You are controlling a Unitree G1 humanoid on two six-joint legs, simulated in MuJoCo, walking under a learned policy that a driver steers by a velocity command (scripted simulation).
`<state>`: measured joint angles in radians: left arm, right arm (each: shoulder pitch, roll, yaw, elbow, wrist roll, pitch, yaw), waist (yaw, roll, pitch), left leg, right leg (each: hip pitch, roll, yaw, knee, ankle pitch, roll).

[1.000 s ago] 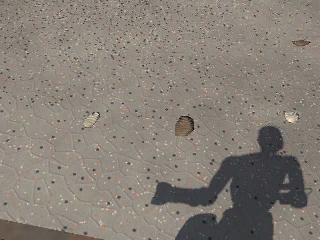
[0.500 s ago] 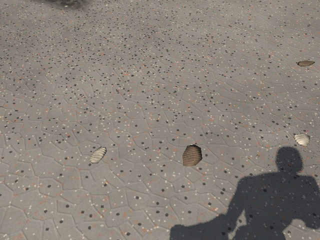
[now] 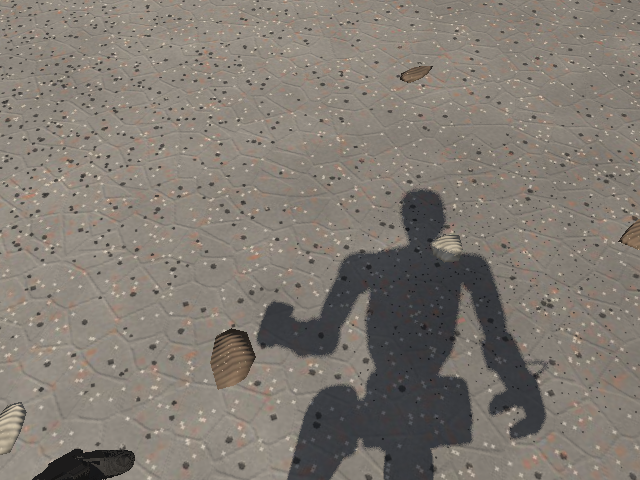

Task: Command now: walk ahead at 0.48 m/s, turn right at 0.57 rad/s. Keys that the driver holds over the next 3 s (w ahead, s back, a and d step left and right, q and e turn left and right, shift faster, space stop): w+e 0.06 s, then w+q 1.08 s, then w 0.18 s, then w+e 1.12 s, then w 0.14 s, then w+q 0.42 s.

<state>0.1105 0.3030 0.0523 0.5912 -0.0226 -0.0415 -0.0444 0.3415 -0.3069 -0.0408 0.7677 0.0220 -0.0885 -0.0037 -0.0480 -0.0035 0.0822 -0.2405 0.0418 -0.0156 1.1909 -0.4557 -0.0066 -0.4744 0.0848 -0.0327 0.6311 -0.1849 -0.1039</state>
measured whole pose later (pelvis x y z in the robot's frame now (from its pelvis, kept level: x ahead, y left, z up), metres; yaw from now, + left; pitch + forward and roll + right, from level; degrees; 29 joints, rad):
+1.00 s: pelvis +0.60 +0.04 +0.01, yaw +20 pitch +2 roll -1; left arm 0.10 0.28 0.03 0.64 0.01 -0.11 -0.01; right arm 0.37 -0.31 -0.06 0.72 0.03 -0.02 -0.01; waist -0.06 0.03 0.00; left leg -0.25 -0.09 -0.19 0.97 -0.50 0.03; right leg -0.43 0.04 0.02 0.54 -0.16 -0.02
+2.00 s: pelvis +1.07 +0.25 +0.00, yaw +12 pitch +1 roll +2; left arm 0.10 0.29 0.07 0.68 -0.02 -0.02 -0.05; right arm 0.30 -0.29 -0.08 0.84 0.01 -0.04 -0.02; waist -0.03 -0.01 0.07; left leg -0.04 0.09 0.20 0.77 -0.48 -0.04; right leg -0.52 0.01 -0.05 0.66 -0.16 -0.10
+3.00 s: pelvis +1.60 +0.28 +0.02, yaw +1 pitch +2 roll +0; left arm 0.08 0.25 0.04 0.64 0.00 -0.10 -0.01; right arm 0.40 -0.30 -0.05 0.84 0.03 -0.05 -0.01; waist -0.07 0.03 0.02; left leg -0.29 -0.01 -0.09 0.97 -0.46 0.01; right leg -0.38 0.00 -0.01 0.53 -0.18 -0.02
